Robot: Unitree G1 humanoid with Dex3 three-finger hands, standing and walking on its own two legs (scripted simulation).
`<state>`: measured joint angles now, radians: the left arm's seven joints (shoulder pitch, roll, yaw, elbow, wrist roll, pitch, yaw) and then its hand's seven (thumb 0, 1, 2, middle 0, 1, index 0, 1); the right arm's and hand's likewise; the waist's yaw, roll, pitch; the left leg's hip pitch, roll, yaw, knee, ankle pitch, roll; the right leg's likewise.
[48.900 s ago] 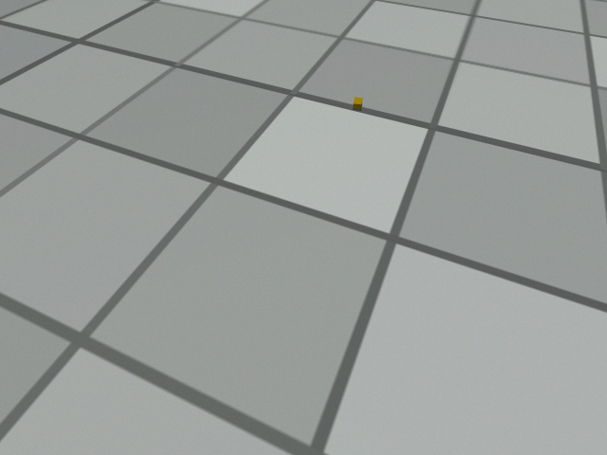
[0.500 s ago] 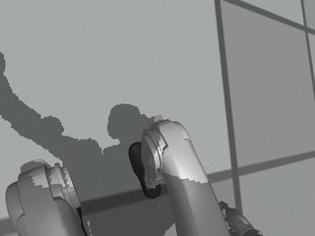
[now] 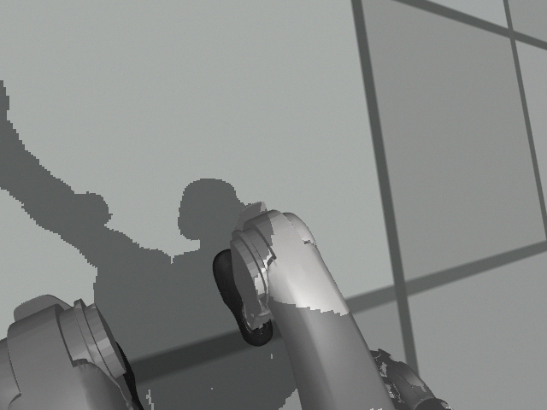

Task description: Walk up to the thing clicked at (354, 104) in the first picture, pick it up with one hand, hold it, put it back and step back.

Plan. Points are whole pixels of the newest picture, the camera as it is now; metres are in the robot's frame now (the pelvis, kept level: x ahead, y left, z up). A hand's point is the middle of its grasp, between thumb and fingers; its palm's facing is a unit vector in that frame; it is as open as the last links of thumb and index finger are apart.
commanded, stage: approach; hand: left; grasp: from above
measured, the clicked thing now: out of the picture +0.57 +0.29 -0.31
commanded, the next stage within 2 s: close in in 0.38 s
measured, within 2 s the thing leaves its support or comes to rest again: neither
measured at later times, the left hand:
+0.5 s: hand out of the picture +0.57 +0.29 -0.15, palm faces -0.33 -0.08 -0.94, open 11.0 cm
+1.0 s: hand out of the picture +0.53 +0.28 -0.22, palm faces -0.51 -0.06 -0.86, open 11.6 cm
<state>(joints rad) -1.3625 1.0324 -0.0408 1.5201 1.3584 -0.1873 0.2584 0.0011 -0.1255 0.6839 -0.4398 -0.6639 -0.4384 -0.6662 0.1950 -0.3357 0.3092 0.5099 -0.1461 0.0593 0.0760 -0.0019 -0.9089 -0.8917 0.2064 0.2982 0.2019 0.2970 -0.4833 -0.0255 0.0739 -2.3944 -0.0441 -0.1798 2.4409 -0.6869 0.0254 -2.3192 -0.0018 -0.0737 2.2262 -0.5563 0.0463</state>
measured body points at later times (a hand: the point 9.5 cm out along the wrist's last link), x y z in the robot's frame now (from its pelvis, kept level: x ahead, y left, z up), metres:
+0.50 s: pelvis +0.00 +0.00 +0.00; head +0.28 +0.13 +0.33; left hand +0.59 +0.29 -0.10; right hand +0.04 -0.27 -0.04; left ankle +0.06 +0.11 -0.29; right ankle +0.14 -0.14 -0.29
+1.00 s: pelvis -0.01 +0.00 +0.00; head +0.29 +0.11 +0.31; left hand +0.55 +0.28 -0.17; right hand +0.01 -0.27 -0.05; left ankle +0.06 +0.11 -0.29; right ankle +0.14 -0.14 -0.29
